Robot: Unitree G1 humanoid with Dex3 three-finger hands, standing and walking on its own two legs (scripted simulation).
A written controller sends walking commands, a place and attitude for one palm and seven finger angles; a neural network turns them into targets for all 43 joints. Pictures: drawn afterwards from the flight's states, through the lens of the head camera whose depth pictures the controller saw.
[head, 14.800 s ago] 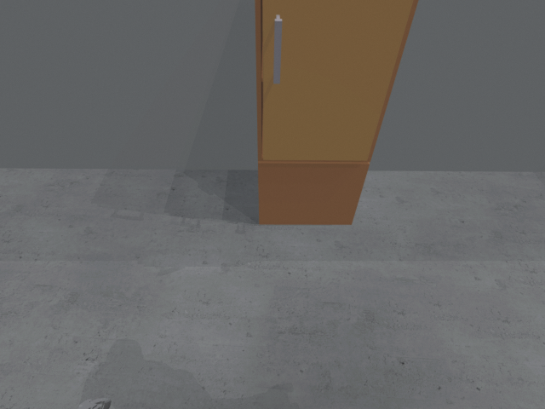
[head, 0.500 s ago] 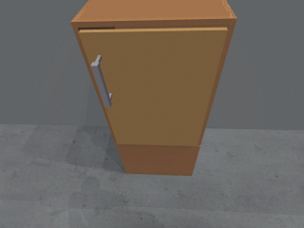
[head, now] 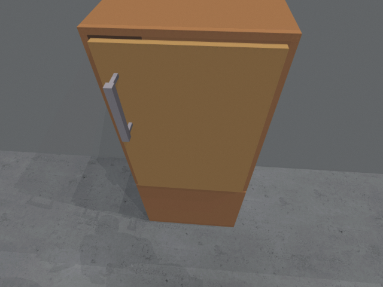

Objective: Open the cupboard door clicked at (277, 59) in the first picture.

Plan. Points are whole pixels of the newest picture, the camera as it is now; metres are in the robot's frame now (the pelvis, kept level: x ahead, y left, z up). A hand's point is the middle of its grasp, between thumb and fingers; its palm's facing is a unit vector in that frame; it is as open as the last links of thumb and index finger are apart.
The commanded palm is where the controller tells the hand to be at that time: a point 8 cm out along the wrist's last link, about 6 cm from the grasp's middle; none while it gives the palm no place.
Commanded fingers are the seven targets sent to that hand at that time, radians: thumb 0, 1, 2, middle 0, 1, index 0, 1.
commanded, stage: shuffle to correct the standing spot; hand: left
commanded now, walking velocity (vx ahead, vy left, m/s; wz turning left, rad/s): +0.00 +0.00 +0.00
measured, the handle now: (121, 109) +0.50 +0.21 +0.09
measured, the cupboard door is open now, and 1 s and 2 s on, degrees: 0 0 0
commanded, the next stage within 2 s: come to a stop and stand still in 0.20 s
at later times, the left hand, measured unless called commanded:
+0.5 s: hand out of the picture +0.00 +0.20 -0.17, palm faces +0.02 -0.97 -0.23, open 7.3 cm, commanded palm none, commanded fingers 0.00 0.90 0.90 -0.20 -0.30 -0.20 -0.30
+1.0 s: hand out of the picture +0.00 +0.16 -0.18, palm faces +0.09 -0.98 -0.20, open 7.3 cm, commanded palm none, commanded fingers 0.00 0.90 0.90 -0.20 -0.30 -0.20 -0.30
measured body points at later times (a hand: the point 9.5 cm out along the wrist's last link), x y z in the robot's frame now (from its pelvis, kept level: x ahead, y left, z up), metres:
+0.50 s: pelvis -0.05 +0.01 +0.00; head -0.03 +0.01 +0.45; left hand +0.00 +0.26 -0.15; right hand -0.04 -0.22 -0.16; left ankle -0.08 +0.12 -0.74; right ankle +0.01 -0.10 -0.74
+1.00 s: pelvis +0.00 +0.00 -0.01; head -0.01 +0.00 +0.44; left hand -0.01 +0.22 -0.16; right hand +0.05 -0.23 -0.16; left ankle -0.08 +0.12 -0.74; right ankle +0.01 -0.10 -0.74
